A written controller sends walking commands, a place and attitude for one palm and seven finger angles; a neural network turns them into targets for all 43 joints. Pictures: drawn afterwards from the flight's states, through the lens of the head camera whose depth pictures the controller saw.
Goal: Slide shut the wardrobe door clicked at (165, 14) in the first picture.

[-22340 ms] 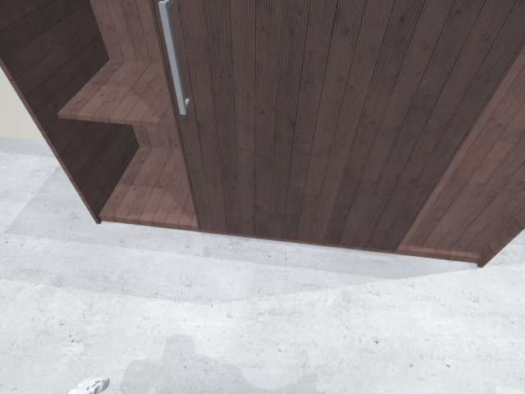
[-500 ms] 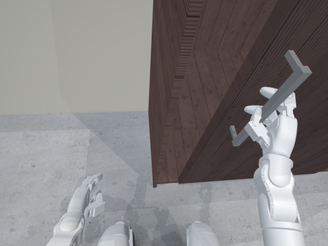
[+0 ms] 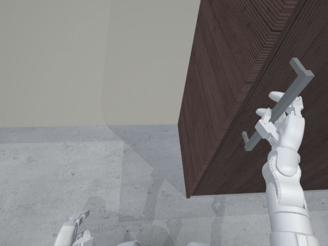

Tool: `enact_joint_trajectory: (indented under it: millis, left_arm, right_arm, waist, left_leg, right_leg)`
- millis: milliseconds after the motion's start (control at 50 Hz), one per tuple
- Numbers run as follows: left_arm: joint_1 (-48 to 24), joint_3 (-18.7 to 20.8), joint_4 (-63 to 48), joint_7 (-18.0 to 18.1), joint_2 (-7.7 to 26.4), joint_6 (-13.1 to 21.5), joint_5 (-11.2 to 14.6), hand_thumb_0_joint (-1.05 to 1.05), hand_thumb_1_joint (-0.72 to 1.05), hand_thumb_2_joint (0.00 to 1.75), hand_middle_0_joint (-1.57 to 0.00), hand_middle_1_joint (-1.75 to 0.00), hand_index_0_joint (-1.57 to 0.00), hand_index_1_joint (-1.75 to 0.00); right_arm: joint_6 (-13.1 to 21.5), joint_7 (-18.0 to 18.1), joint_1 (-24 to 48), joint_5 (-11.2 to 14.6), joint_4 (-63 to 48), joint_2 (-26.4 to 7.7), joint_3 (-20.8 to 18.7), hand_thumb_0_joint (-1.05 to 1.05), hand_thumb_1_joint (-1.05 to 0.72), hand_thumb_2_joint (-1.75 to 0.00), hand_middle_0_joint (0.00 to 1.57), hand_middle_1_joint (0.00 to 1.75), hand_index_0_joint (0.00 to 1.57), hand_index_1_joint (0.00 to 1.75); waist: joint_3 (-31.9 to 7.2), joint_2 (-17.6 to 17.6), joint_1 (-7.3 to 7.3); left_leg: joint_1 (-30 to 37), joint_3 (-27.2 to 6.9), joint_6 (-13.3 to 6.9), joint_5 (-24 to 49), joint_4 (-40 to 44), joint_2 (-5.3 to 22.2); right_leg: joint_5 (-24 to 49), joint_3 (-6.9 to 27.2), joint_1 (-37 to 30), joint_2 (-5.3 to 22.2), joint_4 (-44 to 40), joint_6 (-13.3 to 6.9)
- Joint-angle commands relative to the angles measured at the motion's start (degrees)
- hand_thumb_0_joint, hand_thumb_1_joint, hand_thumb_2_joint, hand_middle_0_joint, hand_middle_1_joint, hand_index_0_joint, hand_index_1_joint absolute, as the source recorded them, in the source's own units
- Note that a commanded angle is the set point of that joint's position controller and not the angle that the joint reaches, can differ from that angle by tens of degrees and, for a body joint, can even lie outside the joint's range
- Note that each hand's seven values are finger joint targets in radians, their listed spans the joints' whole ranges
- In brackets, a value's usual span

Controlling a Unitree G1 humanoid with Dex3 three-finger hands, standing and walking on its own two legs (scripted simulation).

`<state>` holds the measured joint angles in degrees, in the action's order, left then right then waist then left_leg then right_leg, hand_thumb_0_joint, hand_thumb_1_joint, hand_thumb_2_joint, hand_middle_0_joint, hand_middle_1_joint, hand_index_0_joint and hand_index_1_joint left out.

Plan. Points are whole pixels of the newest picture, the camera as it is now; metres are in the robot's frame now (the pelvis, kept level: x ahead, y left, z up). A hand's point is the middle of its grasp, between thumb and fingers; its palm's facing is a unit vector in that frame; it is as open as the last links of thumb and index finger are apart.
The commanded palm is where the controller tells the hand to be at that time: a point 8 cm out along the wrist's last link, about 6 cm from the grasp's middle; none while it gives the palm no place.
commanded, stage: step sideways, sliding the door along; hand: right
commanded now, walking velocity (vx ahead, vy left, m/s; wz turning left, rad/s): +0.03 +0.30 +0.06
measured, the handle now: (267, 113) +0.40 -0.26 +0.10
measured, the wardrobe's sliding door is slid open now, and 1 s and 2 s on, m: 0.00 0.00 0.00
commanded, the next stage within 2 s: stop walking and hold the door there in 0.10 s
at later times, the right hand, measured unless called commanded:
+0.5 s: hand (263, 124) +0.36 -0.23 +0.11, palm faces +0.56 +0.73 -0.38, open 6.3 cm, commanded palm +0.31 -0.25 +0.10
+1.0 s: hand (262, 123) +0.36 -0.23 +0.11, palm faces +0.59 +0.74 -0.33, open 6.0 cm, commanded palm +0.31 -0.25 +0.10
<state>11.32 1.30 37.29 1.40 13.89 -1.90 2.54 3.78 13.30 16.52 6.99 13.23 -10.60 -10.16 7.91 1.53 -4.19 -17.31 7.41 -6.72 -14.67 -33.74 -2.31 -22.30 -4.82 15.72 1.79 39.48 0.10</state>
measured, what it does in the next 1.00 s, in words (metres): steps to the left: right foot, then left foot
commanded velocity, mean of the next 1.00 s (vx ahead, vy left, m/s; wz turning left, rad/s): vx -0.05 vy -0.04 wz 0.01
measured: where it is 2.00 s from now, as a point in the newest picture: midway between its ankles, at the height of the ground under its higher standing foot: outside the picture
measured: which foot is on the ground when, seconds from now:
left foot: down 0.00-0.02, up 0.04-0.34, down 0.36-1.00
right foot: up 0.00-0.00, down 0.02-0.36, up 0.38-0.52, down 0.54-1.00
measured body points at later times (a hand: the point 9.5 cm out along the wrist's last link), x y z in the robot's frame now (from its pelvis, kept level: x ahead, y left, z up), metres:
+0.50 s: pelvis +0.04 +0.11 -0.01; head +0.07 +0.14 +0.43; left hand +0.21 +0.40 -0.11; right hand +0.32 -0.26 +0.13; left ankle +0.12 +0.29 -0.73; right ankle +0.05 -0.01 -0.71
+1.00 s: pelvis +0.04 +0.13 +0.01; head +0.02 +0.14 +0.46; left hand +0.10 +0.41 -0.11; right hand +0.32 -0.26 +0.13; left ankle +0.08 +0.25 -0.73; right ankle +0.07 +0.01 -0.73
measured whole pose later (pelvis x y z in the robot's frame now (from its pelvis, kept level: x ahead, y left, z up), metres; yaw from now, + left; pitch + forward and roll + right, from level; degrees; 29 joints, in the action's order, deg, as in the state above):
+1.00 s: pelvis +0.04 +0.13 +0.01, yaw +8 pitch -2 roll +0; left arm 16.3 0.6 43.6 4.8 16.3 3.2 3.3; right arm 11.7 8.6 8.4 2.1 39.9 -29.7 -30.7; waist -0.5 2.3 -0.3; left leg -15.9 2.5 -0.7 -10.0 -26.7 0.2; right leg -13.6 -1.0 12.8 1.3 27.9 0.4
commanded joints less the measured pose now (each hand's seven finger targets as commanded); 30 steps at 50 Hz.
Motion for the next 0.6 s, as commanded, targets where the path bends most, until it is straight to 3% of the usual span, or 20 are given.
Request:
enact_joint_trajectory:
  millis: [0,20,40,80,180,200,220,260,300,320,340,360,380,440,480,500,520,540,560,580]
  left_arm:
    - [-6.22,3.18,-11.57,0.14,6.73,3.99,0.18,0.0,0.9,0.9,-0.2,-0.3,-0.2,-0.3]
    - [-8.37,1.27,-12.02,-0.18,5.13,3.36,-0.15,0.0,0.9,0.9,-0.2,-0.3,-0.2,-0.3]
    - [-8.35,1.95,-11.63,-0.11,5.05,2.84,-0.12,0.0,0.9,0.9,-0.2,-0.3,-0.2,-0.3]
    - [-6.25,2.44,-10.13,-0.63,6.0,2.15,0.14,0.0,0.9,0.9,-0.2,-0.3,-0.2,-0.3]
    - [-4.76,3.77,-11.7,-1.67,7.56,3.49,0.41,0.0,0.9,0.9,-0.2,-0.3,-0.2,-0.3]
    - [-1.07,4.87,-6.02,-0.57,11.15,1.81,0.35,0.0,0.9,0.9,-0.2,-0.3,-0.2,-0.3]
    - [-2.13,4.47,-8.64,-1.2,9.43,2.1,0.14,0.0,0.9,0.9,-0.2,-0.3,-0.2,-0.3]
    - [-2.7,4.2,-9.78,-1.01,8.59,4.45,0.97,0.0,0.9,0.9,-0.2,-0.3,-0.2,-0.3]
    - [-2.46,3.58,-9.18,-0.41,7.63,6.08,1.22,0.0,0.9,0.9,-0.2,-0.3,-0.2,-0.3]
    - [-3.63,3.1,-9.15,0.21,6.24,6.58,0.79,0.0,0.9,0.9,-0.2,-0.3,-0.2,-0.3]
    - [-5.64,2.35,-9.72,0.73,5.94,6.49,0.3,0.0,0.9,0.9,-0.2,-0.3,-0.2,-0.3]
    - [-3.99,2.08,-9.21,1.65,6.56,6.56,0.9,0.0,0.9,0.9,-0.2,-0.3,-0.2,-0.3]
    - [-4.32,2.67,-9.03,1.89,8.12,6.51,1.11,0.0,0.9,0.9,-0.2,-0.3,-0.2,-0.3]
    - [-5.68,2.29,-5.69,2.98,8.92,5.99,0.73,0.0,0.9,0.9,-0.2,-0.3,-0.2,-0.3]
    - [-5.85,1.93,-4.92,3.27,8.29,6.06,0.88,0.0,0.9,0.9,-0.2,-0.3,-0.2,-0.3]
    - [-5.82,2.2,-4.77,3.42,8.59,6.26,0.75,0.0,0.9,0.9,-0.2,-0.3,-0.2,-0.3]
    - [-6.04,2.67,-5.41,3.67,10.05,6.53,0.3,0.0,0.9,0.9,-0.2,-0.3,-0.2,-0.3]
    - [-5.7,2.6,-6.08,3.71,10.96,6.66,0.36,0.0,0.9,0.9,-0.2,-0.3,-0.2,-0.3]
    - [-5.13,1.77,-5.75,3.78,9.05,6.97,0.01,0.0,0.9,0.9,-0.2,-0.3,-0.2,-0.3]
    - [-3.71,2.4,-5.48,4.05,8.89,7.4,-0.08,0.0,0.9,0.9,-0.2,-0.3,-0.2,-0.3]
  right_arm:
    - [8.42,-7.67,23.28,-1.85,-24.31,3.72,20.03,0.0,-0.9,-0.9,0.45,1.4,0.45,1.4]
    - [7.39,-8.34,19.21,-2.33,-21.58,4.36,20.2,0.0,-0.9,-0.9,0.45,1.4,0.45,1.4]
    - [7.1,-8.2,19.82,-1.92,-23.73,3.11,18.39,0.0,-0.9,-0.9,0.45,1.4,0.45,1.4]
    - [6.2,-7.95,20.72,-2.93,-26.43,0.37,16.35,0.0,-0.9,-0.9,0.45,1.4,0.45,1.4]
    - [4.74,-7.89,19.11,-3.22,-28.4,-1.16,14.45,0.0,-0.9,-0.9,0.45,1.4,0.45,1.4]
    - [4.75,-4.82,7.45,-4.67,-5.65,-37.7,-19.91,0.0,-0.9,-0.9,0.45,1.4,0.45,1.4]
    - [4.64,-5.81,7.5,-4.45,-8.01,-27.82,-11.56,0.0,-0.9,-0.9,0.45,1.4,0.45,1.4]
    - [6.13,-6.54,7.06,-5.08,-11.53,-24.77,-9.59,0.0,-0.9,-0.9,0.45,1.4,0.45,1.4]
    - [7.02,-6.29,3.77,-6.59,-7.08,-30.29,-14.78,0.0,-0.9,-0.9,0.45,1.4,0.45,1.4]
    - [7.34,-5.97,2.7,-7.28,-5.34,-34.23,-17.99,0.0,-0.9,-0.9,0.45,1.4,0.45,1.4]
    - [7.31,-5.75,-1.19,-7.73,-0.31,-39.39,-22.76,0.0,-0.9,-0.9,0.45,1.4,0.45,1.4]
    - [6.88,-5.47,-1.85,-6.98,2.08,-40.0,-25.1,0.0,-0.9,-0.9,0.45,1.4,0.45,1.4]
    - [7.48,-5.36,1.68,-5.63,-1.83,-36.92,-22.42,0.0,-0.9,-0.9,0.45,1.4,0.45,1.4]
    - [8.06,-4.16,0.9,-5.88,3.56,-38.62,-27.07,0.0,-0.9,-0.9,0.45,1.4,0.45,1.4]
    - [7.97,-4.5,1.93,-5.44,3.25,-34.76,-23.92,0.0,-0.9,-0.9,0.45,1.4,0.45,1.4]
    - [8.33,-4.61,3.24,-5.31,1.9,-33.64,-22.39,0.0,-0.9,-0.9,0.45,1.4,0.45,1.4]
    - [8.88,-4.85,3.64,-5.37,-0.09,-32.25,-20.72,0.0,-0.9,-0.9,0.45,1.4,0.45,1.4]
    - [9.6,-5.07,3.97,-5.57,-2.69,-30.29,-18.11,0.0,-0.9,-0.9,0.45,1.4,0.45,1.4]
    - [9.61,-4.06,3.33,-6.42,-0.68,-32.15,-20.18,0.0,-0.9,-0.9,0.45,1.4,0.45,1.4]
    - [9.5,-3.01,1.18,-6.76,2.15,-36.7,-24.13,0.0,-0.9,-0.9,0.45,1.4,0.45,1.4]
  waist:
    - [-21.81,12.99,5.1]
    - [-20.93,9.35,5.01]
    - [-20.16,10.14,4.97]
    - [-17.65,7.4,4.95]
    - [-18.25,15.98,6.01]
    - [-18.78,18.98,4.69]
    - [-16.96,20.95,4.56]
    - [-15.91,22.44,4.98]
    - [-16.26,9.2,4.1]
    - [-17.4,-2.11,3.57]
    - [-19.22,-6.84,2.95]
    - [-20.55,-13.16,2.51]
    - [-21.7,-20.65,2.42]
    - [-20.46,-15.91,3.46]
    - [-18.44,-15.07,5.22]
    - [-16.69,-10.95,5.88]
    - [-13.83,0.54,5.55]
    - [-10.28,19.51,5.41]
    - [-7.81,27.5,6.14]
    - [-8.13,19.65,5.5]
  left_leg:
    - [-17.52,-9.39,6.2,-11.01,-19.15,3.41]
    - [-17.2,-13.95,6.15,-11.68,-29.37,3.01]
    - [-19.29,-14.2,6.15,-11.7,-33.57,3.48]
    - [-23.84,-12.55,6.81,-10.63,-35.18,5.0]
    - [-15.49,-4.17,8.46,-7.04,-18.26,5.12]
    - [-12.91,-1.05,8.89,-7.03,-16.44,3.02]
    - [-7.97,-0.25,8.06,-7.78,-10.07,2.93]
    - [0.16,2.43,7.94,1.09,0.94,0.76]
    - [12.77,0.58,7.66,16.97,12.91,1.28]
    - [20.84,-6.15,4.96,34.24,11.4,8.2]
    - [24.42,-19.99,0.72,53.26,7.87,17.48]
    - [18.71,-24.66,0.37,46.94,9.44,20.73]
    - [18.54,-26.45,-0.61,37.87,9.72,21.79]
    - [10.0,-18.67,-0.23,23.29,8.41,21.65]
    - [1.36,-15.26,2.52,8.71,9.16,19.08]
    - [-3.06,-13.2,3.79,-0.02,7.93,16.79]
    - [-6.74,-10.63,4.84,-7.73,2.61,11.58]
    - [-8.03,-4.98,6.33,-15.07,-6.99,5.46]
    - [-6.09,-4.3,6.51,-15.01,-19.55,2.51]
    - [-4.37,-7.67,6.21,-11.95,-22.97,3.61]
  right_leg:
    - [35.76,30.8,-31.43,30.23,-20.65,-13.07]
    - [29.59,31.75,-26.77,30.1,-21.86,-13.95]
    - [31.67,29.84,-26.64,29.34,-20.03,-14.81]
    - [38.95,17.97,-28.52,26.13,-15.93,-12.57]
    - [45.37,3.17,-27.75,19.42,-14.32,-6.72]
    - [44.92,-1.28,-26.07,18.08,-13.81,-5.65]
    - [43.2,-0.93,-21.35,17.08,-10.82,-4.53]
    - [35.5,-4.9,-17.55,13.95,-5.66,-2.24]
    - [24.57,-4.68,-9.47,7.6,7.89,-0.73]
    - [11.56,-3.98,0.4,4.11,16.96,-0.12]
    - [-9.94,-0.93,10.1,-0.07,25.05,0.5]
    - [-12.15,5.63,9.78,0.63,26.88,0.57]
    - [-10.73,8.18,8.85,0.94,26.77,0.73]
    - [-9.26,9.51,3.13,2.62,9.94,-0.83]
    - [-1.35,7.1,-4.53,1.16,-2.72,-1.32]
    - [2.76,5.7,-8.09,0.67,-9.65,-1.32]
    - [0.24,10.04,-6.69,4.08,-16.7,-2.57]
    - [-8.67,17.63,-0.42,10.23,-26.48,-4.36]
    - [-9.37,23.84,6.15,13.65,-32.99,-6.75]
    - [-2.24,22.63,6.65,13.22,-29.53,-8.74]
